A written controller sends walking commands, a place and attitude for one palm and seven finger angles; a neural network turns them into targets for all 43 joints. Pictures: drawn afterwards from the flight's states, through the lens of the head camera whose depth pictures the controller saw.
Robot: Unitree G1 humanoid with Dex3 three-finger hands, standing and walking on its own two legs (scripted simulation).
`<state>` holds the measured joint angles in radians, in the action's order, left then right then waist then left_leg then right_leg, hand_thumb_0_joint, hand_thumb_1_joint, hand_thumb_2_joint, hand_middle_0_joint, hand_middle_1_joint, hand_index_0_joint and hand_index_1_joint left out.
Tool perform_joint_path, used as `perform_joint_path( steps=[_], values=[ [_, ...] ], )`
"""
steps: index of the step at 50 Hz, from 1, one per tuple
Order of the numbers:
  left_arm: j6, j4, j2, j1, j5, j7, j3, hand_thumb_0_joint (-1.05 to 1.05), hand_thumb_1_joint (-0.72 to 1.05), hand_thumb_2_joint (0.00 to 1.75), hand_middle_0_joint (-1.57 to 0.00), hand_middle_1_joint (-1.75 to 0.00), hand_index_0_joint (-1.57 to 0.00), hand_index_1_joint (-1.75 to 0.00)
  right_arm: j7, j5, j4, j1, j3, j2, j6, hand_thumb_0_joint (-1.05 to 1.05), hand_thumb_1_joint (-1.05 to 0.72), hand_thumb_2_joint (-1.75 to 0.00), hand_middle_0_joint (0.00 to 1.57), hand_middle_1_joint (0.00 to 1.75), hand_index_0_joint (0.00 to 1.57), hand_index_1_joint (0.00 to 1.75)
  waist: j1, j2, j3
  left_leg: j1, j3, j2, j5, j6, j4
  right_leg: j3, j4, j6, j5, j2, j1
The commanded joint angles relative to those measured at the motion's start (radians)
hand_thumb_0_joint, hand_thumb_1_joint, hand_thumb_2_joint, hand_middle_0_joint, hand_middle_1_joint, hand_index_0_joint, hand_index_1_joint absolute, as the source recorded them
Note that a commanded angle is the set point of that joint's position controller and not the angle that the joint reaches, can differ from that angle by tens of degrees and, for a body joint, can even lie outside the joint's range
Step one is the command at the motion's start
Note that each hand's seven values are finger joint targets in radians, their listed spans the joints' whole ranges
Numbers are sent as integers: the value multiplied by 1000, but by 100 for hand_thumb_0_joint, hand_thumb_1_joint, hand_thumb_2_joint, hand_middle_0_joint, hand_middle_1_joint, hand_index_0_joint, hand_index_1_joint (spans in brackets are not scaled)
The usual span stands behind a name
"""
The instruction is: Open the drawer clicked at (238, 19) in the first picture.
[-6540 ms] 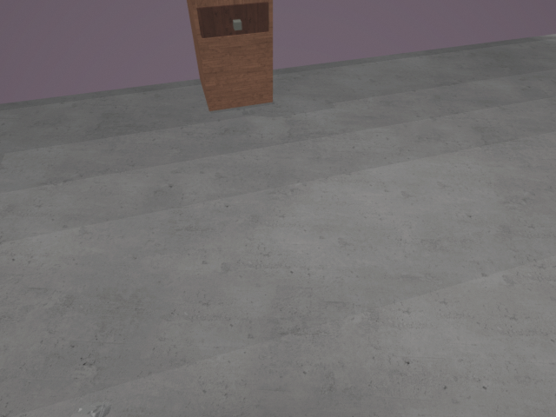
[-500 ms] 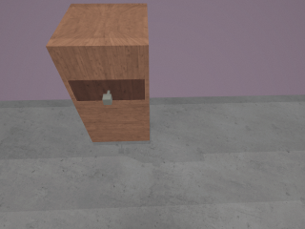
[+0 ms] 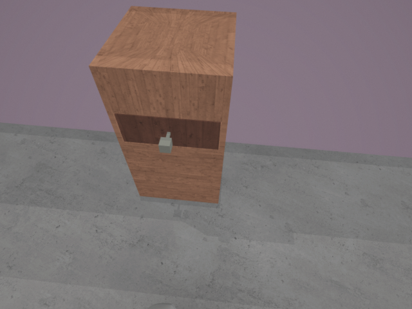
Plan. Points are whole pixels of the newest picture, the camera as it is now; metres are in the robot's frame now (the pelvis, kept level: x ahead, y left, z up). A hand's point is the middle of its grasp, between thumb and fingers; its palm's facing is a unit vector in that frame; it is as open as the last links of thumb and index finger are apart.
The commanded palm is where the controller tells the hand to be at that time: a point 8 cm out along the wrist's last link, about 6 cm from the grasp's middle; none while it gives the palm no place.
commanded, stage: take the last steps up to it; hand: left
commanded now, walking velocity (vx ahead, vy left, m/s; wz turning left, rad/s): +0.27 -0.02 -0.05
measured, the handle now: (166, 141) +0.68 +0.22 -0.23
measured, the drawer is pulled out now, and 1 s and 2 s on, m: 0.00 0.00 0.00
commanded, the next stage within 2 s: come to a stop and stand still in 0.34 s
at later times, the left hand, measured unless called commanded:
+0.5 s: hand (155, 255) +0.25 +0.15 -0.16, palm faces -0.01 -0.97 -0.23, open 7.3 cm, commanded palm none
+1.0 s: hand (138, 253) +0.25 +0.20 -0.17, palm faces -0.01 -0.97 -0.24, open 7.4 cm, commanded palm none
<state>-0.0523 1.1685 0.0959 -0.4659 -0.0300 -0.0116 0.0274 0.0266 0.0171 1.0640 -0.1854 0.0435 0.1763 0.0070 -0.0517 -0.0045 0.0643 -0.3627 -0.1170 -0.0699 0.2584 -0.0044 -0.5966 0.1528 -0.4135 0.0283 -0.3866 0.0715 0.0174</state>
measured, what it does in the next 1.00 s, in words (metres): walks ahead: left foot, then right foot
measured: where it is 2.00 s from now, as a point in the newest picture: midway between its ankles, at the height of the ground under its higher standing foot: outside the picture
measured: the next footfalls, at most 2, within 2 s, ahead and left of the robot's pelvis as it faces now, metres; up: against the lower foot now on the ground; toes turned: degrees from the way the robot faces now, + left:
left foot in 0.02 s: +0.09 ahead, +0.13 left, +0.00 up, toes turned +8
right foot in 0.38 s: +0.22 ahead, -0.12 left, +0.00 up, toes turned -10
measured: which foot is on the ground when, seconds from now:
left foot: up 0.00-0.00, down 0.02-0.40, up 0.42-0.74, down 0.76-1.00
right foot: down 0.00-0.02, up 0.04-0.36, down 0.38-0.78, up 0.80-1.00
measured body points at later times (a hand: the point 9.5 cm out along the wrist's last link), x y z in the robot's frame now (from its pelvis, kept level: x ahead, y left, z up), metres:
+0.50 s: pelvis +0.16 -0.03 +0.00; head +0.18 -0.05 +0.44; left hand +0.25 +0.21 -0.14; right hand +0.13 -0.25 -0.18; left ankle +0.08 +0.11 -0.67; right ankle +0.18 -0.12 -0.73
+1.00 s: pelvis +0.20 +0.00 +0.01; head +0.25 +0.01 +0.45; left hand +0.25 +0.25 -0.15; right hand +0.28 -0.23 -0.14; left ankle +0.24 +0.10 -0.73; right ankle +0.11 -0.14 -0.65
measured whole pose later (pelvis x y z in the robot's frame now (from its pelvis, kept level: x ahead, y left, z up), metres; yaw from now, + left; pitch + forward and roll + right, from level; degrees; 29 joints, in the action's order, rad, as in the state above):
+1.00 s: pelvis +0.20 +0.00 +0.01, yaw -3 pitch +1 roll -1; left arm 0.06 1.01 0.23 -0.17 -0.02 -0.03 0.07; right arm -0.04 0.01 0.98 -0.11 0.02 0.15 -0.02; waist -0.02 -0.03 0.10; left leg -0.30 -0.10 -0.03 0.19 -0.04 -0.47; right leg -0.02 -1.08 0.04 -0.48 0.00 0.39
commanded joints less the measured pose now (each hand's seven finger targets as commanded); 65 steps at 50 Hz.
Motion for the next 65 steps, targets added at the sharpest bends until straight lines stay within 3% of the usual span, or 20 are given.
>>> perform_joint_path(
  steps=[1, 5, 10, 17, 18, 20, 21, 24, 27, 32, 36, 39, 41, 45, 53, 56, 58, 59, 61, 65],
  values=[
    [-6, -77, 78, -5, 22, -1, 18, 0, 90, 90, -20, -30, -20, -30, -41, 14, 36, -351, 57, 234, 49, 0, -90, -90, 20, 30, 20, 30, 167, 316, -175, 594, 441, -330, -130, -156, 269, 21, -561, -26, -140, -28, 512],
    [10, -115, 96, 160, 4, 13, 33, 0, 90, 90, -20, -30, -20, -30, -52, 9, -14, -179, 31, 108, 46, 0, -90, -90, 20, 30, 20, 30, 112, 117, 43, 239, 346, -307, 63, -181, 411, -130, -769, -44, -34, 70, 595],
    [40, -119, 65, 110, 4, 22, 28, 0, 90, 90, -20, -30, -20, -30, -51, 7, -40, -95, 23, 103, 58, 0, -90, -90, 20, 30, 20, 30, 37, 119, 27, 129, 133, -223, -78, -167, 423, -87, -498, -17, 54, 69, 437],
    [27, -150, 118, 143, 0, 24, 36, 0, 90, 90, -20, -30, -20, -30, -42, 11, -23, -95, 32, 128, 34, 0, -90, -90, 20, 30, 20, 30, 7, 88, 24, 104, 82, -171, -16, -101, 243, 1, -147, -9, 196, -12, 202],
    [20, -137, 156, 96, -1, 20, 44, 0, 90, 90, -20, -30, -20, -30, -39, 6, -20, -103, 28, 103, 34, 0, -90, -90, 20, 30, 20, 30, -13, 5, 6, 40, 53, -121, 38, -73, 141, -38, -83, -25, 200, -4, 94],
    [6, -115, 313, -48, 2, 8, 70, 0, 90, 90, -20, -30, -20, -30, -31, -3, -62, -120, 9, 31, 34, 0, -90, -90, 20, 30, 20, 30, -56, -341, -71, -204, -37, 53, 370, -10, -350, -519, 150, -175, 189, 336, -84],
    [-3, -116, 316, -36, 13, 4, 70, 0, 90, 90, -20, -30, -20, -30, -33, -2, -66, -92, 13, 75, 26, 0, -90, -90, 20, 30, 20, 30, -61, -346, -90, -207, 77, 25, 359, -19, -494, -595, 214, -215, 163, 359, -22],
    [-1, -180, 201, 194, 9, -18, 42, 0, 90, 90, -20, -30, -20, -30, -35, -1, -28, -94, 5, 44, 22, 0, -90, -90, 20, 30, 20, 30, 37, -43, -27, -136, 128, -36, 156, 5, -482, -319, 154, -209, 499, 282, 146],
    [11, -178, 204, 233, 5, -25, 34, 0, 90, 90, -20, -30, -20, -30, -45, -14, -2, -133, -13, 6, -8, 0, -90, -90, 20, 30, 20, 30, 53, -94, -91, 1, 80, 5, 161, 39, -239, -163, 64, -192, 894, 225, 133],
    [52, -178, 247, 216, 7, -35, 59, 0, 90, 90, -20, -30, -20, -30, -47, -11, -52, -68, 10, 42, -40, 0, -90, -90, 20, 30, 20, 30, 31, -137, -89, -3, 57, 44, 103, 44, -133, -166, 5, -202, 907, 229, 86],
    [70, -195, 249, 263, 13, -37, 61, 0, 90, 90, -20, -30, -20, -30, -48, -4, -56, -97, 18, 67, -43, 0, -90, -90, 20, 30, 20, 30, 70, -136, -87, 157, 58, 19, -143, 36, 92, -142, -82, -140, 708, 187, 180],
    [83, -213, 162, 200, 21, -40, 35, 0, 90, 90, -20, -30, -20, -30, -55, 0, -76, -123, 33, 188, -28, 0, -90, -90, 20, 30, 20, 30, 73, 260, -142, 261, 348, -323, -907, -174, 250, -60, -481, -9, -232, -54, 331],
    [96, -197, 181, 223, 21, -40, 46, 0, 90, 90, -20, -30, -20, -30, -74, 5, -96, -46, 28, 185, -29, 0, -90, -90, 20, 30, 20, 30, 62, 245, -127, 190, 336, -298, -775, -218, 245, -199, -698, -16, -237, -54, 373],
    [93, -181, 186, 198, 18, -24, 51, 0, 90, 90, -20, -30, -20, -30, -78, 2, -123, 7, 21, 152, -19, 0, -90, -90, 20, 30, 20, 30, 48, 99, -161, 282, 229, -231, -709, -190, 223, -208, -765, 14, -87, -53, 449],
    [96, -217, 164, 253, 13, -11, 31, 0, 90, 90, -20, -30, -20, -30, -65, 5, -90, -51, 40, 175, -23, 0, -90, -90, 20, 30, 20, 30, 94, 187, -148, 298, 247, -224, -445, -177, 272, -133, -367, 10, -124, -34, 332],
    [85, -186, 162, 171, 18, -13, 28, 0, 90, 90, -20, -30, -20, -30, -55, 1, -87, -22, 43, 175, -24, 0, -90, -90, 20, 30, 20, 30, 55, 175, -149, 190, 232, -183, -266, -129, 260, -105, -123, -9, 35, -44, 180],
    [69, -170, 208, 137, 9, -19, 28, 0, 90, 90, -20, -30, -20, -30, -45, -12, -84, -27, 37, 119, -25, 0, -90, -90, 20, 30, 20, 30, 44, 24, -119, 72, 156, -76, -73, -37, 156, -185, 112, -29, 184, 23, 74],
    [60, -181, 262, 177, 6, -22, 32, 0, 90, 90, -20, -30, -20, -30, -40, -16, -95, -26, 21, 61, -28, 0, -90, -90, 20, 30, 20, 30, 65, -131, -72, 16, 84, 6, 80, 18, 91, -347, 170, -90, 123, 173, 150],
    [54, -199, 280, 238, 7, -22, 33, 0, 90, 90, -20, -30, -20, -30, -36, -1, -109, 35, 12, 58, -45, 0, -90, -90, 20, 30, 20, 30, 44, -277, 10, 29, 108, 24, 159, 17, -14, -401, 231, -146, 91, 206, 320],
    [45, -174, 211, 266, 19, -23, 13, 0, 90, 90, -20, -30, -20, -30, -47, -6, -19, -88, -3, 56, -31, 0, -90, -90, 20, 30, 20, 30, 89, -130, -16, 111, 113, 15, -10, 20, 34, -245, 95, -131, 357, 121, 230]
  ],
)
